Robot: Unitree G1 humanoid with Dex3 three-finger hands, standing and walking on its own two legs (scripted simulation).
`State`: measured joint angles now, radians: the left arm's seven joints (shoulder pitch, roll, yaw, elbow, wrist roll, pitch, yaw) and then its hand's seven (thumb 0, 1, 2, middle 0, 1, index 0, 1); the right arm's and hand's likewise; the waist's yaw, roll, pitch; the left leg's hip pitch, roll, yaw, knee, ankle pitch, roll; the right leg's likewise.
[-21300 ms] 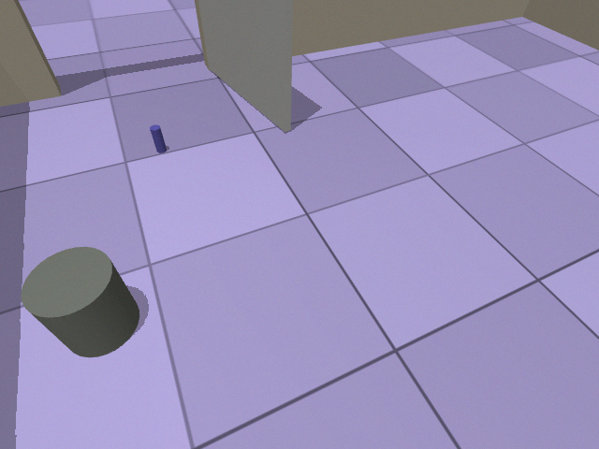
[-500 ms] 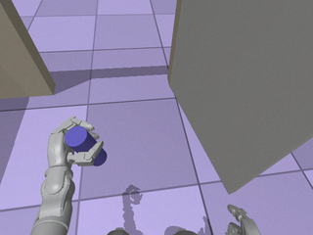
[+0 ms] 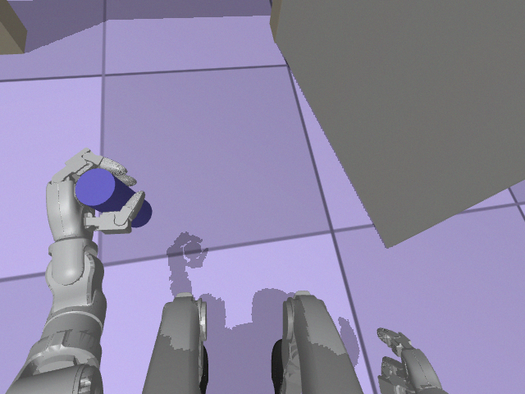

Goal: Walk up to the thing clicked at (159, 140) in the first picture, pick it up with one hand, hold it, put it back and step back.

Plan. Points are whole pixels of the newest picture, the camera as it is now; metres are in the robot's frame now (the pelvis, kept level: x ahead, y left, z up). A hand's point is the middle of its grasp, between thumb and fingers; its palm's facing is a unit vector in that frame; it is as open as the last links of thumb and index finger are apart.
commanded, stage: crouch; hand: left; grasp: from the side
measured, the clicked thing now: (119, 201) +0.40 +0.21 -0.05
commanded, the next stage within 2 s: lower in 1.28 s
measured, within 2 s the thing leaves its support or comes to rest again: neither
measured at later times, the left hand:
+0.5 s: hand (138, 220) +0.43 +0.23 -0.22, palm faces +0.21 -0.98 -0.03, open 7.3 cm
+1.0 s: hand (144, 223) +0.45 +0.24 -0.32, palm faces +0.20 -0.98 -0.01, open 7.3 cm
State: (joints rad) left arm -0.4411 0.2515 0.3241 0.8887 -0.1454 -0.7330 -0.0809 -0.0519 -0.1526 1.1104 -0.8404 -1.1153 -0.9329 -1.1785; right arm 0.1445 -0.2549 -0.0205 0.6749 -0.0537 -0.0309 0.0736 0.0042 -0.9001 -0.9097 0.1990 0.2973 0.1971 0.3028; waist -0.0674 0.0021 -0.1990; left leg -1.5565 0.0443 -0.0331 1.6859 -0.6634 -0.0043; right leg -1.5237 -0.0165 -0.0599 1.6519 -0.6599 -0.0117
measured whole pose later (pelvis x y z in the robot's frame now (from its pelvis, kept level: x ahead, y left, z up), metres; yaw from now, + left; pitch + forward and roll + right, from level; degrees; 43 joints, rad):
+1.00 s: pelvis -0.05 +0.01 -0.24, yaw -7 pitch +27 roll -9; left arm -0.78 0.64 0.58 1.23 -0.06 -0.79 -0.16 -0.05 -0.14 1.13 -0.83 -1.13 -0.92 -1.20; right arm 0.07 -0.31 0.19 0.69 -0.18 0.04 0.12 0.00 -0.90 -0.91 0.20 0.30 0.20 0.30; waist -0.22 -0.08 0.06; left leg -2.29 0.04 -0.16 2.48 -0.69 0.01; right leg -2.20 -0.01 -0.15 2.36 -0.65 0.00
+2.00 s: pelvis -0.06 +0.02 -0.26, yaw -13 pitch +18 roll -16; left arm -0.79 0.90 0.57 1.46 -0.06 -0.95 -0.10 -0.05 -0.14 1.14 -0.84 -1.13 -0.93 -1.19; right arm -0.10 -0.37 0.44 0.58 -0.31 0.06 0.12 0.00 -0.91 -0.91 0.20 0.30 0.20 0.30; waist -0.29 -0.23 0.26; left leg -2.26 0.04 -0.30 2.62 -0.72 0.01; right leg -2.12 0.03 -0.25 2.40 -0.63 0.03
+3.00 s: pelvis -0.06 +0.03 -0.26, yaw -15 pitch +14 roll -19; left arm -0.80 1.00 0.52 1.55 -0.06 -1.04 -0.01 -0.01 -0.18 0.55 -0.74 -0.69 -0.77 -0.68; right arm -0.19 -0.37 0.56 0.52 -0.36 0.08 0.11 -0.01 -0.92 -0.90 0.21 0.30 0.20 0.30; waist -0.29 -0.29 0.32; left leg -2.23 0.04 -0.37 2.64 -0.73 0.02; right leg -2.06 0.06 -0.30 2.36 -0.61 0.06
